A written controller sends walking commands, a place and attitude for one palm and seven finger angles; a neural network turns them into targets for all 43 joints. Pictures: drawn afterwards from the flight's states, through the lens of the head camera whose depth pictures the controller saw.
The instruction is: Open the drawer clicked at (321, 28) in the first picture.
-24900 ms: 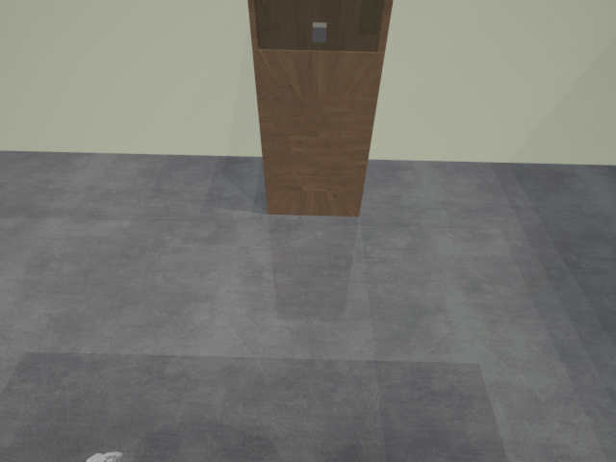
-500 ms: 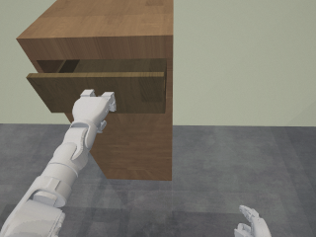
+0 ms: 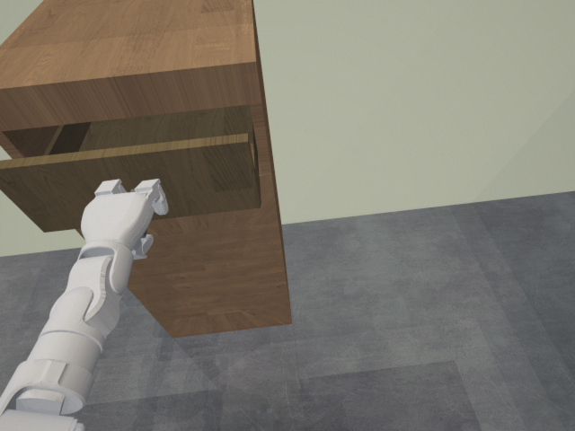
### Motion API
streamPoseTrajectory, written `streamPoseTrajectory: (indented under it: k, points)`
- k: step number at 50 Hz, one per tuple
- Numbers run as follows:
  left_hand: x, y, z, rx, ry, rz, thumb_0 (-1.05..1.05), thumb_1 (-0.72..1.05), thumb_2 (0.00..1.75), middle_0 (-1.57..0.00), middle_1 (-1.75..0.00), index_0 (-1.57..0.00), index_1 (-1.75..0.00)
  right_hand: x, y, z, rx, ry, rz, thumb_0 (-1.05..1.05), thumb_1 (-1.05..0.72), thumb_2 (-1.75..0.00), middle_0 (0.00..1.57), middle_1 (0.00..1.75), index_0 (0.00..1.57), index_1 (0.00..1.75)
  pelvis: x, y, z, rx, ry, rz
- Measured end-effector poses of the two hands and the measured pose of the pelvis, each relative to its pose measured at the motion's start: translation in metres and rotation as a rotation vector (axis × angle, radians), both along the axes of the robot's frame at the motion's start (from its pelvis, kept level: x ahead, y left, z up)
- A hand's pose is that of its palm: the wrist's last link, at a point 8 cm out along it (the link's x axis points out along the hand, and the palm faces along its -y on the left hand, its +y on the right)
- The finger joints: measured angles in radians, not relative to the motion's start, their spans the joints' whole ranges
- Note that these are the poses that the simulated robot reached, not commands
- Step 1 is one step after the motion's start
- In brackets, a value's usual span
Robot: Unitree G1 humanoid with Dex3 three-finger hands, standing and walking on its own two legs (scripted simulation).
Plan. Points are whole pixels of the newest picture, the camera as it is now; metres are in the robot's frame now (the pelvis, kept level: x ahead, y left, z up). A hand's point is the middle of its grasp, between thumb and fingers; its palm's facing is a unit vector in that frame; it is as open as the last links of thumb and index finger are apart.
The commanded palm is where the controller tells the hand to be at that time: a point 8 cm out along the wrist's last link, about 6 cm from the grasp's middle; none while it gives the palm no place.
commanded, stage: pull the drawer open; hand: left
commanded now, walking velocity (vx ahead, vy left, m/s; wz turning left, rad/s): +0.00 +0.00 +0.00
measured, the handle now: (131, 209) +0.43 +0.24 +0.08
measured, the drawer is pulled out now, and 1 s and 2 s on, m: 0.09 0.16 0.24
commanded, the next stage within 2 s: none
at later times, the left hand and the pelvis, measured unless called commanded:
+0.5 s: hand (132, 256) +0.36 +0.22 +0.06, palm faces -0.01 -0.03 -1.00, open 7.3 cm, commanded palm +0.34 +0.24 +0.12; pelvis +0.01 +0.00 +0.00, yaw +4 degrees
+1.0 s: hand (127, 281) +0.31 +0.22 +0.06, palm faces +0.03 -0.10 -0.99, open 7.5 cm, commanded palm +0.30 +0.23 +0.12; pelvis +0.02 +0.01 +0.00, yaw +0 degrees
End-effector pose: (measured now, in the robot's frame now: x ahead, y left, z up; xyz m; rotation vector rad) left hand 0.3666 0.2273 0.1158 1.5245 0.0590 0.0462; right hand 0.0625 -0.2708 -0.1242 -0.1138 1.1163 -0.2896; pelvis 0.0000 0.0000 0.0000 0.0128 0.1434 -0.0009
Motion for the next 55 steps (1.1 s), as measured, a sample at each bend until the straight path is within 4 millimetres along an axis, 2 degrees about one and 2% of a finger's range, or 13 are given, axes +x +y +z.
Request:
streamPoseTrajectory:
  k: [4, 10, 15, 20, 24, 28, 37, 42, 47, 51, 55]
  points:
    - [-0.013, 0.000, 0.000, -0.013, -0.017, 0.000, 0.00, 0.39, 0.69, -0.26, -1.33, -0.41, -1.35, 0.028, 0.007, 0.005, 0.010, -0.065, 0.020, 0.01, -0.91, -0.90, 0.20, 0.30, 0.20, 0.30, 0.009, 0.005, 0.001, -0.002, -0.005, -0.007]
    - [-0.032, -0.001, 0.000, -0.023, -0.033, 0.002, 0.01, 0.37, 0.70, -0.28, -1.32, -0.42, -1.35, 0.092, 0.026, 0.016, 0.029, -0.188, 0.107, 0.01, -0.91, -0.90, 0.20, 0.30, 0.20, 0.30, 0.021, 0.011, 0.002, -0.004, -0.015, 0.007]
    - [-0.032, -0.002, -0.001, -0.007, -0.037, 0.005, -0.01, 0.37, 0.74, -0.28, -1.33, -0.42, -1.35, 0.140, 0.047, 0.020, 0.031, -0.234, 0.223, 0.01, -0.91, -0.90, 0.20, 0.30, 0.20, 0.30, 0.020, 0.010, 0.000, -0.004, -0.024, 0.053]
    - [-0.031, -0.003, -0.001, 0.015, -0.014, 0.014, -0.03, 0.38, 0.73, -0.27, -1.34, -0.42, -1.35, 0.166, 0.066, 0.026, 0.052, -0.274, 0.278, 0.00, -0.91, -0.90, 0.20, 0.30, 0.20, 0.30, 0.018, 0.007, 0.000, -0.003, -0.032, 0.071]
    - [-0.031, -0.003, 0.000, 0.014, 0.000, 0.015, -0.03, 0.40, 0.70, -0.25, -1.35, -0.42, -1.35, 0.167, 0.073, 0.028, 0.064, -0.285, 0.291, 0.00, -0.91, -0.90, 0.20, 0.30, 0.20, 0.30, 0.015, 0.003, 0.000, -0.001, -0.041, 0.074]
    - [-0.031, -0.002, 0.000, 0.007, 0.008, 0.015, -0.02, 0.41, 0.67, -0.24, -1.35, -0.42, -1.35, 0.152, 0.069, 0.025, 0.062, -0.260, 0.284, 0.00, -0.91, -0.90, 0.20, 0.30, 0.20, 0.30, 0.010, -0.001, 0.000, 0.000, -0.046, 0.075]
    - [-0.034, -0.002, 0.001, -0.014, 0.006, 0.011, 0.00, 0.42, 0.64, -0.23, -1.35, -0.42, -1.35, 0.093, 0.034, 0.012, 0.042, -0.164, 0.169, 0.01, -0.91, -0.90, 0.20, 0.30, 0.20, 0.30, 0.006, -0.002, 0.001, 0.002, -0.042, 0.031]
    - [-0.046, -0.002, 0.001, -0.037, -0.014, 0.005, 0.02, 0.41, 0.63, -0.24, -1.35, -0.42, -1.35, 0.073, 0.016, 0.011, 0.019, -0.131, 0.115, 0.01, -0.91, -0.90, 0.20, 0.30, 0.20, 0.30, 0.012, 0.001, 0.002, 0.003, -0.036, 0.007]
    - [-0.064, -0.003, 0.001, -0.049, -0.032, 0.004, 0.03, 0.40, 0.65, -0.26, -1.34, -0.42, -1.35, 0.080, 0.011, 0.013, 0.011, -0.148, 0.105, 0.01, -0.91, -0.90, 0.20, 0.30, 0.20, 0.30, 0.020, 0.004, 0.002, 0.002, -0.032, -0.003]
    - [-0.078, -0.004, 0.000, -0.053, -0.043, 0.007, 0.03, 0.38, 0.67, -0.27, -1.33, -0.42, -1.35, 0.102, 0.019, 0.016, 0.023, -0.194, 0.137, 0.01, -0.91, -0.90, 0.20, 0.30, 0.20, 0.30, 0.024, 0.007, 0.001, 0.001, -0.033, 0.005]
    - [-0.079, -0.004, -0.001, -0.031, -0.062, 0.013, 0.01, 0.37, 0.72, -0.29, -1.33, -0.42, -1.35, 0.130, 0.036, 0.015, 0.033, -0.218, 0.211, 0.01, -0.91, -0.90, 0.20, 0.30, 0.20, 0.30, 0.021, 0.007, 0.000, 0.000, -0.041, 0.040]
